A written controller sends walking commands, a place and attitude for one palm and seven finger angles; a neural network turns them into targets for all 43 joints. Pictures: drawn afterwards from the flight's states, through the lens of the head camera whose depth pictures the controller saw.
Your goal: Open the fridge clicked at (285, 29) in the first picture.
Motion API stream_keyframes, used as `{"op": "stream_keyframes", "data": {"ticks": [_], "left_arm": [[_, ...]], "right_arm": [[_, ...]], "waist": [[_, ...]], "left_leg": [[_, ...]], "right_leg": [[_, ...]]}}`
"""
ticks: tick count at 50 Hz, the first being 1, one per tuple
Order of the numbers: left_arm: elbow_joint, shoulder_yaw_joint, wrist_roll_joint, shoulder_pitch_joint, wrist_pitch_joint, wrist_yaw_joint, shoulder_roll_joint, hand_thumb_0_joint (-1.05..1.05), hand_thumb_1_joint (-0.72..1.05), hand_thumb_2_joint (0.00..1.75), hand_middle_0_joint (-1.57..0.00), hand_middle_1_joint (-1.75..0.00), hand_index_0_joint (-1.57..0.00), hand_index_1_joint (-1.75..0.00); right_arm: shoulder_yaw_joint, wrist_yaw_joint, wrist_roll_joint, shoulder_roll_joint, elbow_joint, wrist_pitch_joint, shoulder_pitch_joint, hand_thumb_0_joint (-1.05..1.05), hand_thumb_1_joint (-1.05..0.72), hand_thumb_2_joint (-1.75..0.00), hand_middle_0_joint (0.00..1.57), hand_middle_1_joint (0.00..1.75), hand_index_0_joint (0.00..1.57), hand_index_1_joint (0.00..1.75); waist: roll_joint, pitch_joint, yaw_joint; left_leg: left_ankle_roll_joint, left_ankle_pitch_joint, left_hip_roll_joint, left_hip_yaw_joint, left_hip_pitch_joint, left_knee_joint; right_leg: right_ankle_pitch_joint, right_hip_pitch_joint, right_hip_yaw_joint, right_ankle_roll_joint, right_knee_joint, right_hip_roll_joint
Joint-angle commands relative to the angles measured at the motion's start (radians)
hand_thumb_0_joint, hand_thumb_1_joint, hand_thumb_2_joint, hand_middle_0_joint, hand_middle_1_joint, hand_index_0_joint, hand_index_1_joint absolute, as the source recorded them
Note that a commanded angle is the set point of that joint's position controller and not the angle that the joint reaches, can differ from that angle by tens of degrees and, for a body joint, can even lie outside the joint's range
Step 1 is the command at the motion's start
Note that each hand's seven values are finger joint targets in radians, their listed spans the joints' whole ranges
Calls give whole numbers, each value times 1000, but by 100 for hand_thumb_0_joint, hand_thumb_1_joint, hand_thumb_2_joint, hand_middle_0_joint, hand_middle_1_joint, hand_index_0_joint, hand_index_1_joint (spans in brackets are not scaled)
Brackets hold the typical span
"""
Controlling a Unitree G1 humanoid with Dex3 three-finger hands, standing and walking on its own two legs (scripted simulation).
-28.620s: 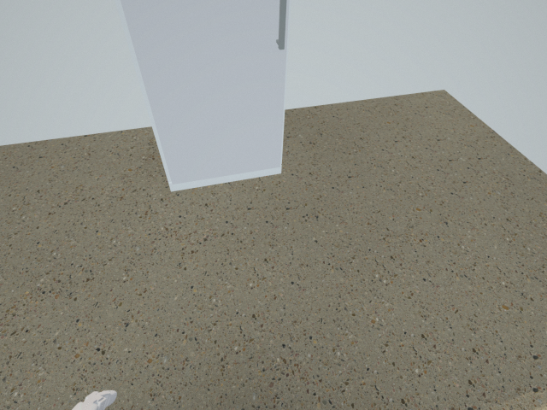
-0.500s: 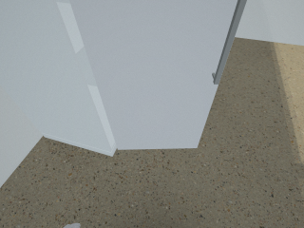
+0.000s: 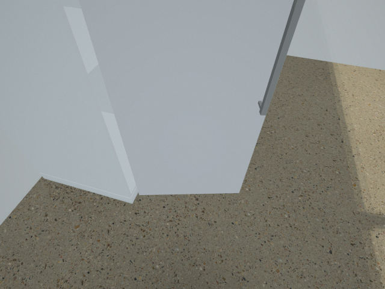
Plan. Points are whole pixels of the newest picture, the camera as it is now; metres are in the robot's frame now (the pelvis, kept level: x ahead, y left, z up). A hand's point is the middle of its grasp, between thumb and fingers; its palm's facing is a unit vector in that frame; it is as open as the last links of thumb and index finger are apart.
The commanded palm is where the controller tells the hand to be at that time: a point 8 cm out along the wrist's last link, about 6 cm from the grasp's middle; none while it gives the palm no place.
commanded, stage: let the arm hang, fingers relaxed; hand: right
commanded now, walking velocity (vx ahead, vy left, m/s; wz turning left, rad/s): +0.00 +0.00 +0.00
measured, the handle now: (276, 59) +0.69 -0.19 +0.14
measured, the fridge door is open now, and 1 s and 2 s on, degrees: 72 72 72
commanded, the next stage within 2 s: look to check the result in 0.28 s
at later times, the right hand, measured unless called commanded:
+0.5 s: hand out of the picture +0.03 -0.20 -0.17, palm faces +0.00 +0.97 -0.24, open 7.4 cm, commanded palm none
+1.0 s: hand out of the picture +0.11 -0.23 -0.15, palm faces -0.02 +0.95 -0.31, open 7.4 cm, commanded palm none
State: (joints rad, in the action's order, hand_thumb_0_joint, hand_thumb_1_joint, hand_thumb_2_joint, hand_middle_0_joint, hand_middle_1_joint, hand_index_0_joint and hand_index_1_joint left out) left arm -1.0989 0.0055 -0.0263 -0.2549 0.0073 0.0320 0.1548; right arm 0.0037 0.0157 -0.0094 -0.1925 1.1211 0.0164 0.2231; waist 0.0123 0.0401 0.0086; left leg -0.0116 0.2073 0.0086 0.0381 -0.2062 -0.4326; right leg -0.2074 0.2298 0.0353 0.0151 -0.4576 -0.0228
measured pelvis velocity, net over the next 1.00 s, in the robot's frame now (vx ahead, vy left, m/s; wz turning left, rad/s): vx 0.02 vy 0.01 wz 0.00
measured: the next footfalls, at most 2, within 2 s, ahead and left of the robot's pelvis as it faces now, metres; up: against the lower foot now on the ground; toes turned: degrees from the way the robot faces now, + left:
none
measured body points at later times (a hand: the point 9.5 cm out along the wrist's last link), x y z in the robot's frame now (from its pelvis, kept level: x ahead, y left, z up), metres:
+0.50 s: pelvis +0.01 +0.00 +0.00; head +0.02 +0.00 +0.45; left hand +0.03 +0.25 -0.15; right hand +0.04 -0.25 -0.15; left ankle +0.02 +0.13 -0.74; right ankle +0.02 -0.11 -0.74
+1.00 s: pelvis +0.02 +0.01 +0.01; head +0.03 +0.01 +0.46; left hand +0.10 +0.30 -0.13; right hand +0.11 -0.28 -0.13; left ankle +0.02 +0.13 -0.74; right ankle +0.02 -0.11 -0.74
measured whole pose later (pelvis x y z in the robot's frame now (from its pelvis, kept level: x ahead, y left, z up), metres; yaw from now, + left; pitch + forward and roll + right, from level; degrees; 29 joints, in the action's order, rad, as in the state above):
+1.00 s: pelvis +0.02 +0.01 +0.01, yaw +0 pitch -1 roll +0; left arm -1.11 0.01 -0.02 -0.10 -0.01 0.01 0.32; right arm 0.01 0.00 -0.01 -0.32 1.12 -0.01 0.09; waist 0.00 0.06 0.01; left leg 0.00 0.19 0.02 0.04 -0.13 -0.34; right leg -0.19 0.15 0.04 0.00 -0.36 -0.01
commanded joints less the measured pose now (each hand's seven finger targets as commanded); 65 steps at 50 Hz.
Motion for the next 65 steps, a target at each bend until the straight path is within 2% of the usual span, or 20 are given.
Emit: {"op": "stream_keyframes", "data": {"ticks": [1, 8, 17, 22, 26, 29, 31, 34, 36, 41, 44, 48, 50, 55, 59, 65], "left_arm": [[27, 26, 5, -38, -16, 8, 129, 0, 90, 90, -20, -30, -20, -30], [26, 29, 4, -19, -16, 6, 140, 0, 90, 90, -20, -30, -20, -30], [30, 34, 7, 9, -22, 8, 178, 0, 90, 90, -20, -30, -20, -30], [29, 37, 6, 36, -18, 5, 210, 0, 90, 90, -20, -30, -20, -30], [28, 39, 5, 50, -19, 2, 234, 0, 90, 90, -20, -30, -20, -30], [33, 43, 9, 63, -22, 1, 258, 0, 90, 90, -20, -30, -20, -30], [30, 42, 7, 79, -22, 0, 266, 0, 90, 90, -20, -30, -20, -30], [34, 44, 10, 97, -27, -1, 289, 0, 90, 90, -20, -30, -20, -30], [33, 42, 8, 106, -28, -1, 299, 0, 90, 90, -20, -30, -20, -30], [34, 42, 8, 142, -25, -6, 322, 0, 90, 90, -20, -30, -20, -30], [38, 42, 9, 153, -28, -8, 341, 0, 90, 90, -20, -30, -20, -30], [38, 41, 8, 174, -30, -8, 351, 0, 90, 90, -20, -30, -20, -30], [40, 41, 9, 177, -30, -9, 356, 0, 90, 90, -20, -30, -20, -30], [40, 40, 9, 186, -32, -9, 364, 0, 90, 90, -20, -30, -20, -30], [42, 39, 11, 184, -31, -9, 370, 0, 90, 90, -20, -30, -20, -30], [39, 38, 10, 183, -29, -7, 366, 0, 90, 90, -20, -30, -20, -30]], "right_arm": [[26, 13, -6, -103, -28, -19, 38, 0, -90, -90, 20, 30, 20, 30], [32, 12, -8, -110, -32, -24, 24, 0, -90, -90, 20, 30, 20, 30], [37, 10, -5, -142, -35, -32, -1, 0, -90, -90, 20, 30, 20, 30], [40, 7, -6, -171, -34, -30, -26, 0, -90, -90, 20, 30, 20, 30], [42, 4, -6, -197, -36, -33, -42, 0, -90, -90, 20, 30, 20, 30], [46, 3, -5, -223, -42, -38, -57, 0, -90, -90, 20, 30, 20, 30], [46, 2, -4, -230, -40, -37, -76, 0, -90, -90, 20, 30, 20, 30], [49, 1, -4, -254, -45, -43, -83, 0, -90, -90, 20, 30, 20, 30], [50, 1, -2, -261, -46, -43, -103, 0, -90, -90, 20, 30, 20, 30], [47, -2, -3, -285, -48, -43, -129, 0, -90, -90, 20, 30, 20, 30], [49, -3, -3, -304, -54, -47, -136, 0, -90, -90, 20, 30, 20, 30], [48, -4, -2, -308, -54, -47, -154, 0, -90, -90, 20, 30, 20, 30], [48, -4, -2, -315, -56, -48, -159, 0, -90, -90, 20, 30, 20, 30], [48, -3, -1, -323, -60, -50, -161, 0, -90, -90, 20, 30, 20, 30], [48, -2, -1, -327, -62, -51, -159, 0, -90, -90, 20, 30, 20, 30], [47, -1, 0, -324, -59, -49, -159, 0, -90, -90, 20, 30, 20, 30]], "waist": [[-2, 7, -7], [-2, 26, -3], [1, -30, -2], [3, 16, -4], [-12, -5, -3], [-24, -32, -3], [-10, -22, -2], [-10, -62, -5], [-13, -65, -3], [-15, -33, -3], [-16, -57, -3], [-1, -62, -4], [-21, -64, -3], [-10, -86, -2], [-25, -94, -3], [-8, -75, 0]], "left_leg": [[45, 2, -79, 55, -12, 78], [45, 24, -84, 63, -19, 99], [48, -61, -90, 61, 18, 93], [50, 24, -87, 69, -1, 120], [51, 26, -94, 73, 6, 130], [54, -9, -97, 78, 24, 131], [53, -13, -97, 78, 22, 131], [54, -89, -103, 77, 51, 123], [53, -107, -106, 73, 65, 121], [50, -66, -110, 81, 49, 149], [51, -100, -111, 85, 64, 149], [49, -126, -113, 82, 80, 148], [48, -135, -116, 81, 81, 151], [49, -191, -120, 82, 100, 147], [48, -212, -119, 80, 109, 148], [50, -217, -119, 81, 106, 151]], "right_leg": [[17, 18, 94, 28, 117, 108], [-2, 17, 85, 24, 118, 101], [94, -37, 83, 25, 102, 112], [9, -16, 94, 25, 131, 112], [20, -34, 89, 25, 126, 110], [64, -54, 88, 25, 117, 113], [63, -54, 93, 23, 128, 115], [127, -82, 90, 23, 119, 119], [137, -82, 93, 21, 129, 124], [104, -84, 90, 16, 145, 122], [136, -101, 89, 14, 144, 124], [153, -107, 90, 12, 154, 128], [161, -114, 89, 12, 154, 129], [207, -138, 84, 9, 150, 132], [226, -149, 82, 9, 148, 133], [218, -149, 78, 6, 154, 134]]}}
